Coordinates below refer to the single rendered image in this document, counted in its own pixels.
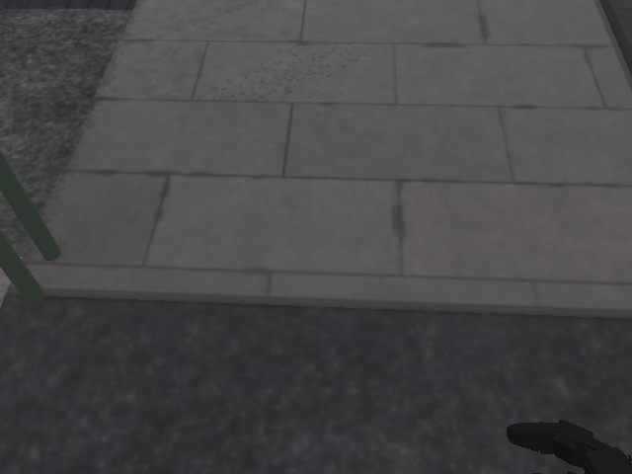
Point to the right robot hand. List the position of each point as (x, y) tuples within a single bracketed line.
[(571, 443)]

